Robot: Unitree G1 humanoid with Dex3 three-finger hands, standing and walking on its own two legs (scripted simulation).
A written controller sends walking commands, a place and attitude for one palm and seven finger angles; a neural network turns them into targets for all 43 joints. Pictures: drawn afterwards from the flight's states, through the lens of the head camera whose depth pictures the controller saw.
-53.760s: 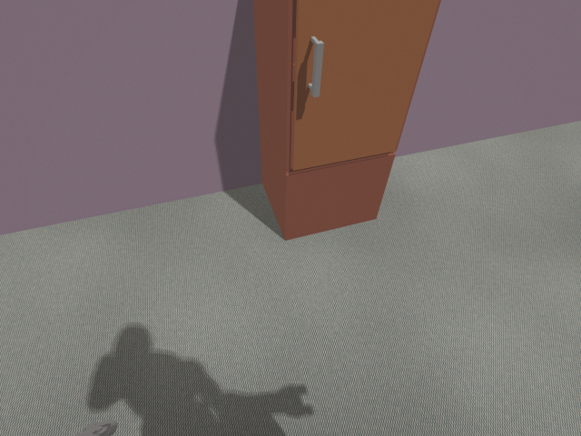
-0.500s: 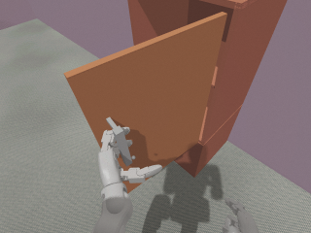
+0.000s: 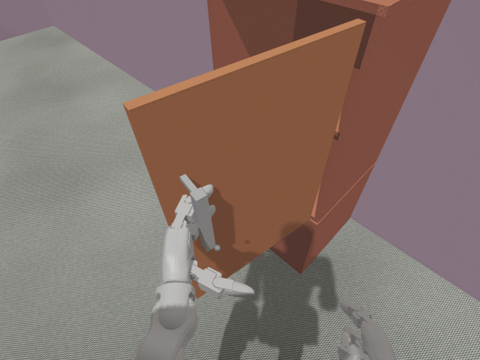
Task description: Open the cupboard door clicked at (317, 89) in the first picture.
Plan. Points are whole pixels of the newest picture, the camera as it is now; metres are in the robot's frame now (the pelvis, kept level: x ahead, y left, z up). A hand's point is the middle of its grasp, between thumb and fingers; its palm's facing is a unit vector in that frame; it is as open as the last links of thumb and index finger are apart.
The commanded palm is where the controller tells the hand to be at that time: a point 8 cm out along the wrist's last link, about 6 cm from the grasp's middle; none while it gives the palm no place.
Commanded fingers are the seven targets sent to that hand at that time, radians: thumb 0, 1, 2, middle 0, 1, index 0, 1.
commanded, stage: slide the hand sideways off the handle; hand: left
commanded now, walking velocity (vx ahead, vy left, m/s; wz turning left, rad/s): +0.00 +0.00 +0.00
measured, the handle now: (198, 214) +0.33 +0.10 +0.08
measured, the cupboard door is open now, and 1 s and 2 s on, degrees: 81 82 82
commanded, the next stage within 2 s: draw the hand back to the body in 1.10 s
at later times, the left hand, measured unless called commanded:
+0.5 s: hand (200, 271) +0.24 +0.08 +0.07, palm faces -0.11 -0.99 +0.00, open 16.2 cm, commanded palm +0.22 +0.14 +0.07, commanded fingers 0.00 -0.50 0.30 -0.15 -0.30 -0.15 -0.30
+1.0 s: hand (163, 300) +0.20 +0.12 +0.07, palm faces -0.01 -1.00 -0.04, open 16.3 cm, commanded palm +0.17 +0.18 +0.07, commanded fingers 0.00 -0.50 0.30 -0.15 -0.30 -0.15 -0.30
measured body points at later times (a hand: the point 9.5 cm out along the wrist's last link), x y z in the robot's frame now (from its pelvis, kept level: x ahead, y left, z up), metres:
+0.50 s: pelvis +0.01 +0.02 +0.00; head +0.03 +0.00 +0.45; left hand +0.24 +0.13 +0.07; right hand +0.18 -0.20 -0.08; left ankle +0.02 +0.11 -0.70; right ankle +0.01 -0.07 -0.70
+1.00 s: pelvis +0.02 +0.00 -0.01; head +0.05 -0.02 +0.43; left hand +0.19 +0.18 +0.07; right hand +0.20 -0.23 -0.08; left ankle +0.02 +0.11 -0.70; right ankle +0.01 -0.07 -0.70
